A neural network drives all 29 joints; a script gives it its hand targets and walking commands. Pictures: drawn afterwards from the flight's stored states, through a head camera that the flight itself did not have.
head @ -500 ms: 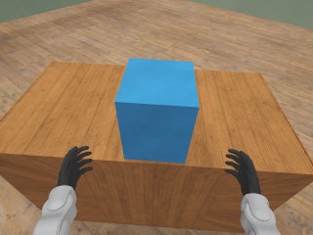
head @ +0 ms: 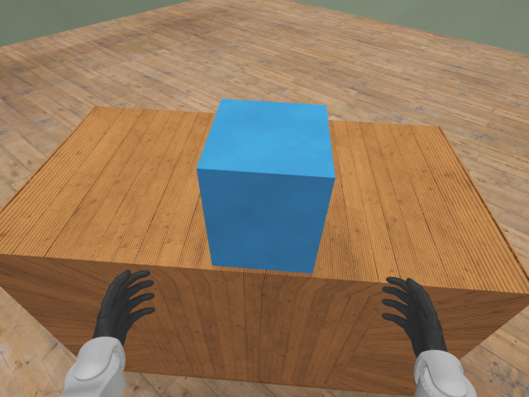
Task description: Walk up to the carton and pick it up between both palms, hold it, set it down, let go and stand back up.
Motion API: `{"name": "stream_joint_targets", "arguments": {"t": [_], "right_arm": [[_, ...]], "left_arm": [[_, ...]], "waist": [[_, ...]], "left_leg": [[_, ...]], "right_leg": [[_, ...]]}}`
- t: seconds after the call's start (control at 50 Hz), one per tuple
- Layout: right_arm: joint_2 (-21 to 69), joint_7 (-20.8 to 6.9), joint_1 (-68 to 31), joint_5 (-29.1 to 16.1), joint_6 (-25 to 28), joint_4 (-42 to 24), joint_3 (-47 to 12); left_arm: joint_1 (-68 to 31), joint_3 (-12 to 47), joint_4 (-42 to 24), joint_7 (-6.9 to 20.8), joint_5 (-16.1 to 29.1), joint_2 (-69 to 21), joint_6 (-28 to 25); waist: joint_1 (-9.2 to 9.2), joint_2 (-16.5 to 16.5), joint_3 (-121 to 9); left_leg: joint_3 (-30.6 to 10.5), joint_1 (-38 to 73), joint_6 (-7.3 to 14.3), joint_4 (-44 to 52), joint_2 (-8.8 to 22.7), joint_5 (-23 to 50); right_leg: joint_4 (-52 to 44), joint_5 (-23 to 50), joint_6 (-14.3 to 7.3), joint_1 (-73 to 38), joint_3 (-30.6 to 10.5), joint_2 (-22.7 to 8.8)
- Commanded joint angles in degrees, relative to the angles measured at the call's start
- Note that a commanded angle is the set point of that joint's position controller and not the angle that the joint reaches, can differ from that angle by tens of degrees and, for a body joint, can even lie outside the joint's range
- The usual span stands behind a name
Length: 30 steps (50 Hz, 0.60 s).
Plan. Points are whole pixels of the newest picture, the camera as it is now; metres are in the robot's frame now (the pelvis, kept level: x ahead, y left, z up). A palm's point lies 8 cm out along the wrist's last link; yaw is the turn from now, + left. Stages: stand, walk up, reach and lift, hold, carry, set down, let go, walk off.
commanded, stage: set down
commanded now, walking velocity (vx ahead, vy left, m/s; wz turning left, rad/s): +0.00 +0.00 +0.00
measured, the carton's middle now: (267, 187) +0.48 -0.02 +0.06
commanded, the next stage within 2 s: let go in 1.78 s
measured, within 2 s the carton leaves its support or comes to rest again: neither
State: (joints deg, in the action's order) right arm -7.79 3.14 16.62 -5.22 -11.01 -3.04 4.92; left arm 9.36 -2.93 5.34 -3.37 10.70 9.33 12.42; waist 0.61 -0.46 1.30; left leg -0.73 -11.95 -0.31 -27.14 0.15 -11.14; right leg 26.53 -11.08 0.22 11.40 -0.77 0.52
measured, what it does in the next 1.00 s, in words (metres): stands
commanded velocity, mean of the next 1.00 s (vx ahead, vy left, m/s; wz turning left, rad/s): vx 0.00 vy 0.00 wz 0.00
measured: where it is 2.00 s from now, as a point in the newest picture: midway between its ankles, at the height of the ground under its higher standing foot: outside the picture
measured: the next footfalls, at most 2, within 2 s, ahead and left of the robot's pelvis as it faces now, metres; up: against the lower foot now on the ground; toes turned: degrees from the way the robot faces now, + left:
none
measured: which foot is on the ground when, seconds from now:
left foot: down 0.00-1.00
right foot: down 0.00-1.00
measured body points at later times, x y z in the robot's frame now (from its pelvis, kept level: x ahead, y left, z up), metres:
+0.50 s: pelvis +0.03 +0.00 +0.00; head +0.04 +0.00 +0.45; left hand +0.24 +0.22 -0.02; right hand +0.21 -0.23 -0.01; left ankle +0.04 +0.12 -0.74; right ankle +0.04 -0.12 -0.74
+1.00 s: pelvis +0.03 +0.00 +0.00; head +0.05 +0.00 +0.45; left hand +0.22 +0.23 -0.05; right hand +0.21 -0.23 -0.06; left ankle +0.04 +0.12 -0.74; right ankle +0.04 -0.12 -0.74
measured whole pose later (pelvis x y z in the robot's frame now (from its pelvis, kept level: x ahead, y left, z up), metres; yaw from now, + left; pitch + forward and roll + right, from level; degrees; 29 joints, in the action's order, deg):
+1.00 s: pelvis +0.03 +0.00 +0.00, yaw +0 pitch -2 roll +0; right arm -8.3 0.9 15.6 -5.2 4.0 21.6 4.9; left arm 15.4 -2.9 13.7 -1.3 5.8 9.7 10.0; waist 0.6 -0.5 4.2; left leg -0.7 -11.9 -0.3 -27.1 0.1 -13.6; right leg 26.5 -13.5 0.2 11.4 -0.8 0.5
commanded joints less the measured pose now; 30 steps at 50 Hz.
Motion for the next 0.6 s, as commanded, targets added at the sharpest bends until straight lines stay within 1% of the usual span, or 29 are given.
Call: {"name": "stream_joint_targets", "arguments": {"t": [0.0,0.02,0.04,0.06,0.08,0.1,0.12,0.14,0.16,0.18,0.2,0.22,0.24,0.26,0.3,0.32,0.34,0.36,0.38,0.4,0.42,0.44,0.46,0.48,0.5,0.52,0.54,0.56,0.58], "right_arm": [[-7.04,-2.06,-9.42,-2.35,2.84,-6.9,-2.33],[-6.49,-1.53,-8.76,-3.16,3.81,-11.01,-2.0],[-5.46,-1.67,-7.07,-2.87,3.47,-6.28,-2.8],[-6.68,-1.64,-7.92,-2.6,4.35,-9.02,-2.08],[-5.95,-1.53,-6.96,-1.79,4.19,-6.73,-2.08],[-5.86,-1.06,-7.03,-2.04,4.33,-6.77,-2.84],[-6.5,-0.81,-5.71,-1.96,5.08,-10.35,-2.79],[-6.63,-1.17,-5.3,-2.07,4.95,-8.43,-3.58],[-6.06,-1.0,-5.27,-1.85,4.79,-7.09,-3.56],[-7.0,-1.25,-4.37,-2.48,5.37,-9.85,-2.97],[-7.42,-1.29,-3.94,-2.88,5.73,-10.75,-3.25],[-7.5,-1.38,-3.2,-2.26,5.97,-8.38,-3.28],[-6.3,-1.01,-2.02,-2.98,6.3,-10.03,-4.15],[-5.92,-1.05,-1.31,-2.94,6.35,-6.77,-4.31],[-8.0,-1.35,0.11,-2.51,7.65,-5.3,-3.47],[-6.32,-1.07,2.42,-3.01,8.51,-5.42,-4.49],[-7.02,-1.45,0.39,-2.48,8.55,-3.53,-4.03],[-6.9,-1.85,0.74,-2.06,8.87,-3.41,-4.0],[-6.93,-1.74,0.22,-2.19,9.8,-6.37,-3.58],[-7.43,-2.6,-0.46,-1.81,10.06,-3.18,-3.58],[-8.32,-2.79,-0.29,-2.19,10.87,-3.79,-3.07],[-7.85,-2.47,0.83,-1.13,11.21,-2.51,-3.49],[-6.63,-2.27,1.45,-1.93,12.51,-4.73,-4.27],[-7.31,-2.27,0.74,-1.62,12.57,-3.52,-3.73],[-6.85,-2.39,1.66,-1.01,12.36,0.53,-3.75],[-7.95,-2.83,1.9,-0.8,12.85,1.9,-2.41],[-6.72,-2.56,1.17,-0.33,12.96,3.07,-3.88],[-7.21,-2.79,1.06,-0.48,13.19,2.81,-3.73],[-7.62,-2.83,0.47,0.1,13.37,4.96,-2.79]], "left_arm": [[-9.63,5.64,-10.53,0.14,-0.7,6.77,-0.77],[-9.44,5.79,-15.7,-0.2,0.36,7.92,-1.62],[-7.34,5.31,-11.04,0.35,-0.91,6.88,-1.13],[-7.85,5.23,-12.76,0.63,-0.37,7.88,-1.82],[-7.3,4.97,-10.02,0.79,-1.03,7.8,-1.2],[-6.71,3.88,-8.62,1.21,-1.25,8.4,-1.28],[-6.79,4.24,-11.17,1.06,-0.65,9.45,-1.86],[-4.82,3.6,-10.21,1.23,-1.39,8.52,-1.83],[-5.41,3.84,-8.48,1.68,-1.06,8.7,-1.29],[-3.03,3.85,-10.86,1.2,-1.01,8.6,-1.9],[-2.58,3.91,-13.97,1.06,-0.88,8.79,-2.15],[-1.72,4.42,-9.43,1.64,-1.57,7.88,-1.97],[-2.89,3.72,-13.53,1.45,-1.13,9.32,-3.08],[-1.25,3.11,-12.28,1.83,-1.49,8.89,-2.81],[1.5,2.81,-11.13,1.84,-2.54,8.37,-3.52],[3.93,4.04,-11.25,2.29,-2.71,7.99,-4.05],[2.15,3.74,-8.88,2.55,-2.9,8.24,-4.07],[2.36,3.94,-8.61,2.32,-2.87,7.9,-4.12],[1.67,3.74,-11.41,2.11,-2.09,8.59,-4.8],[1.9,3.95,-8.64,1.57,-3.08,7.99,-4.56],[3.06,4.38,-9.59,1.34,-2.76,7.43,-5.34],[2.93,3.64,-7.55,1.83,-2.82,8.73,-5.66],[2.94,3.32,-11.36,1.81,-2.49,9.61,-7.04],[3.4,3.82,-9.48,1.84,-2.05,9.22,-6.64],[3.93,4.04,-7.05,1.97,-2.87,8.17,-6.54],[5.33,4.4,-6.72,1.71,-3.39,7.54,-6.93],[4.37,4.15,-3.12,2.44,-3.89,8.17,-6.71],[4.23,4.69,-5.23,2.14,-3.7,7.18,-6.62],[4.55,4.47,-2.48,2.28,-4.21,7.46,-6.08]], "waist": [[-2.81,-0.75,-1.35],[-2.89,0.03,-2.3],[-2.56,-0.58,-0.47],[-2.34,1.2,-2.93],[-2.31,0.53,-2.87],[-2.99,0.85,-2.43],[-3.14,2.04,-4.6],[-3.62,1.25,-3.64],[-2.84,2.32,-3.02],[-3.2,2.16,-3.83],[-3.82,2.07,-4.1],[-3.1,2.12,-2.83],[-3.31,1.68,-5.09],[-2.77,1.13,-3.35],[-3.11,-0.02,-3.93],[-2.5,0.14,-4.56],[-2.91,0.1,-4.2],[-2.55,0.48,-4.21],[-2.55,0.88,-4.9],[-3.25,-0.76,-4.58],[-3.71,-0.51,-5.5],[-2.91,1.03,-5.05],[-2.99,0.91,-6.59],[-2.46,0.96,-5.54],[-1.98,-0.05,-4.64],[-2.35,-0.21,-4.65],[-1.75,0.27,-4.06],[-2.03,0.37,-4.24],[-1.68,-0.19,-3.34]], "left_leg": [[4.17,3.98,0.25,14.24,0.66,-10.64],[3.97,2.35,0.45,14.49,0.93,-9.68],[3.99,2.85,0.3,14.14,0.55,-9.37],[4.09,2.99,0.48,13.51,0.57,-8.19],[4.99,3.98,0.04,13.02,-0.2,-8.12],[5.13,4.48,0.3,12.39,-0.4,-7.28],[5.04,5.34,0.56,12.15,-0.4,-6.27],[4.64,6.19,0.25,12.64,0.22,-5.77],[5.14,5.88,0.48,12.62,-0.19,-6.0],[4.88,5.85,-0.03,12.61,-0.11,-3.93],[4.92,6.83,-0.3,12.22,-0.03,-1.67],[4.96,6.58,-0.32,12.16,-0.3,-2.51],[5.39,7.57,-0.49,11.18,-0.63,0.5],[5.04,7.37,-0.67,11.11,-0.39,1.55],[4.66,8.52,-1.23,10.7,-0.13,5.01],[4.22,9.62,-1.43,10.11,-0.22,7.44],[4.22,8.67,-1.38,10.33,-0.27,5.19],[4.43,9.58,-1.28,10.41,-0.08,5.3],[4.6,8.97,-1.51,10.24,-0.12,5.96],[4.22,9.01,-1.86,10.03,0.05,6.3],[4.18,9.57,-2.03,10.04,0.16,6.68],[5.06,9.75,-1.43,9.61,-0.36,6.79],[4.87,9.16,-1.35,9.22,-0.29,8.53],[4.76,8.73,-1.65,9.38,-0.32,8.77],[4.81,9.17,-1.72,9.46,-0.2,8.23],[4.28,9.87,-1.97,9.47,0.01,9.29],[4.62,8.98,-1.76,9.17,-0.23,7.52],[4.14,10.24,-1.73,9.86,0.22,7.15],[4.59,9.85,-1.94,9.76,0.31,6.42]], "right_leg": [[-9.76,-13.55,-1.42,-1.06,-0.72,0.52],[-8.99,-10.09,-1.24,-3.65,-0.21,0.85],[-9.74,-11.43,-1.32,-2.98,-0.85,0.25],[-9.46,-9.62,-1.27,-3.75,-0.72,0.26],[-10.24,-11.02,-1.2,-3.55,-1.03,-0.12],[-10.26,-11.27,-0.97,-3.33,-1.45,-0.26],[-10.2,-9.48,-1.11,-3.55,-1.24,-0.21],[-9.87,-9.07,-1.3,-3.27,-0.71,0.14],[-10.57,-9.33,-0.97,-3.03,-1.32,-0.05],[-9.95,-6.69,-1.3,-3.5,-0.35,0.54],[-9.53,-4.79,-1.2,-3.22,0.25,0.89],[-10.43,-5.43,-1.28,-3.03,-0.34,0.61],[-9.68,-2.23,-0.95,-4.15,-0.73,0.25],[-9.61,-1.14,-0.94,-3.52,-0.62,0.58],[-9.24,1.68,-1.48,-3.91,-0.2,1.28],[-9.61,4.29,-1.6,-5.44,-0.61,0.75],[-9.8,1.9,-1.56,-4.05,-0.52,0.79],[-10.07,1.15,-1.83,-3.01,-0.18,0.93],[-9.39,2.53,-1.53,-3.59,0.01,1.21],[-9.34,1.77,-2.18,-2.31,0.32,1.25],[-9.29,1.71,-2.14,-2.41,0.69,1.73],[-9.49,3.16,-1.47,-2.73,0.62,1.26],[-8.74,5.42,-1.35,-4.68,0.19,1.23],[-9.18,4.97,-1.38,-3.56,-0.22,1.33],[-8.98,4.31,-1.55,-3.6,0.02,1.36],[-8.81,4.69,-1.98,-2.2,0.69,1.89],[-9.39,3.93,-1.77,-2.95,0.06,1.01],[-9.39,2.74,-2.04,-2.67,0.48,1.61],[-9.59,2.25,-2.06,-2.38,0.64,1.44]]}}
